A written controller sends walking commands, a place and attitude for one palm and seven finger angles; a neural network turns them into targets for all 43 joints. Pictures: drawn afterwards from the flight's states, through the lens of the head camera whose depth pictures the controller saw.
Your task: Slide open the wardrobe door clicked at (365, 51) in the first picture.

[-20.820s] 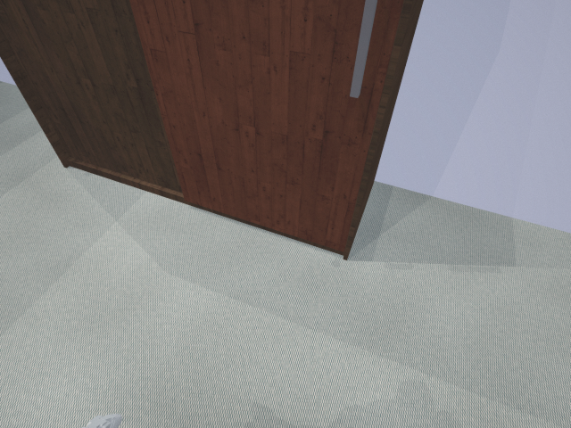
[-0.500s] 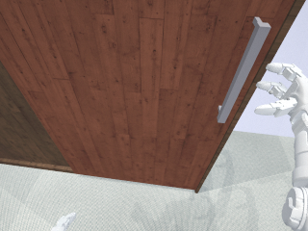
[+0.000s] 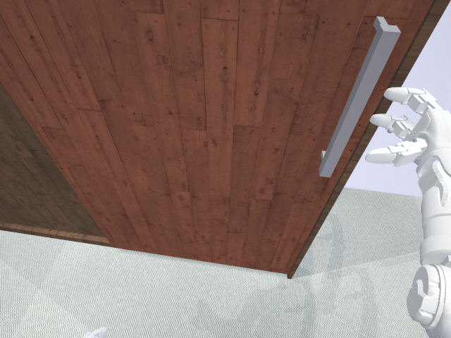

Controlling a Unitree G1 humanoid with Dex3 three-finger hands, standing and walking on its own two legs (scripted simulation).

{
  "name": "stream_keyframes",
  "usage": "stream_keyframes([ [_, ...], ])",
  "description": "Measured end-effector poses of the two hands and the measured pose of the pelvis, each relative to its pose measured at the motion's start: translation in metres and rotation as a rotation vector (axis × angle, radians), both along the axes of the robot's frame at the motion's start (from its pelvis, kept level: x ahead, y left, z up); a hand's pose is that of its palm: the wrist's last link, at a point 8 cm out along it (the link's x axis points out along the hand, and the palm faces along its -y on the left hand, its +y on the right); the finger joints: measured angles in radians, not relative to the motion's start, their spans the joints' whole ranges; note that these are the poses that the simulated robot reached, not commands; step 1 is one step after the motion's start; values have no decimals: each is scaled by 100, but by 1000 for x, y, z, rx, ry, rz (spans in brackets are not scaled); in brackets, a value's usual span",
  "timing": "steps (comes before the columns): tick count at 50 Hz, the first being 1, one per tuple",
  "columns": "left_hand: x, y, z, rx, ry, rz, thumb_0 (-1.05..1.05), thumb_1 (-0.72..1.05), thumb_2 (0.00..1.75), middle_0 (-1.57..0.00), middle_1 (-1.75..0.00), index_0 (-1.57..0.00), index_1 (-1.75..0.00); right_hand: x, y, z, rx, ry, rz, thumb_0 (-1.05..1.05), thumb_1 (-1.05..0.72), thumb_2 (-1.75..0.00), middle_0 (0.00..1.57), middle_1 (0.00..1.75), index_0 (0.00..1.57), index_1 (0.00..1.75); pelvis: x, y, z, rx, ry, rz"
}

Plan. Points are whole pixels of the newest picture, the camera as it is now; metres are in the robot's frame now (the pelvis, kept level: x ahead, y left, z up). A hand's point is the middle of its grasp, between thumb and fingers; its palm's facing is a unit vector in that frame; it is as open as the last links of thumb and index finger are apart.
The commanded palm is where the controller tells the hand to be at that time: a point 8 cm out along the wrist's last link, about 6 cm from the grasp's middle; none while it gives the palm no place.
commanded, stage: move the hooked fingers beside the handle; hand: right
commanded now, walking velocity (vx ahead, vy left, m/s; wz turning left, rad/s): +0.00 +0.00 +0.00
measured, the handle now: (347, 110) +0.49 -0.16 +0.17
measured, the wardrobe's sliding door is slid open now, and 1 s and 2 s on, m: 0.00 0.00 0.00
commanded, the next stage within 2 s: feel for the door with the fingertips in 0.46 s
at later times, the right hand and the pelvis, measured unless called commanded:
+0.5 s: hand (386, 130) +0.44 -0.22 +0.18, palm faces +0.08 +1.00 +0.00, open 14.0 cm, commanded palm +0.41 -0.27 +0.18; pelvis -0.01 +0.00 +0.00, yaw -1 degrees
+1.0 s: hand (360, 124) +0.44 -0.17 +0.18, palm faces +0.05 +1.00 +0.01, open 14.0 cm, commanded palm +0.42 -0.23 +0.18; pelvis +0.00 +0.01 +0.00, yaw +0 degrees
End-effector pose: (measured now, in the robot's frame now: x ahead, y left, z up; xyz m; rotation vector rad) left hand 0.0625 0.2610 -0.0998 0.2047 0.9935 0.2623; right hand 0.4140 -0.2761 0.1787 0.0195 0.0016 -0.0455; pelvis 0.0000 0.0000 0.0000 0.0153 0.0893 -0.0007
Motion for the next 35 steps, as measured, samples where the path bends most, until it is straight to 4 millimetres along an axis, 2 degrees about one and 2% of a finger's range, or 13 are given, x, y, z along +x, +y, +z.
stream_keyframes([
  [5,8,-4,3,-1,-30,-11,1,90,89,-20,-30,-20,-30,-4,-1,-2,10,-12,-16,-1,50,-30,31,120,30,121,-2,1,0,1,-9,-1],
  [10,15,-4,6,2,-59,-23,1,90,89,-21,-30,-20,-30,-8,-5,6,-23,-28,-31,-1,50,-30,31,120,30,120,-4,1,0,3,-14,-6],
  [14,19,-4,5,4,-61,-38,1,90,89,-20,-30,-20,-30,-9,0,12,-19,-24,-7,-1,50,-30,30,120,30,120,-6,1,0,4,-15,-15],
  [17,20,-3,4,5,-58,-45,1,90,89,-20,-30,-20,-30,-7,5,8,6,4,6,-1,50,-30,30,120,30,120,-8,1,0,3,-13,-20],
  [23,14,1,5,11,-52,-36,1,90,89,-21,-30,-20,-30,-2,6,-2,0,22,-26,-1,50,-30,30,120,30,120,-9,4,-1,1,-4,-14],
  [29,1,5,2,13,-14,-18,1,90,89,-20,-30,-20,-30,2,8,6,-15,-36,-22,-1,50,-30,30,120,30,120,-8,6,-1,1,-2,-10],
  [35,-6,8,-2,6,12,-1,1,90,89,-20,-30,-20,-30,7,18,9,-17,-5,12,-1,50,-30,30,120,30,120,-4,6,-1,1,0,-11],
])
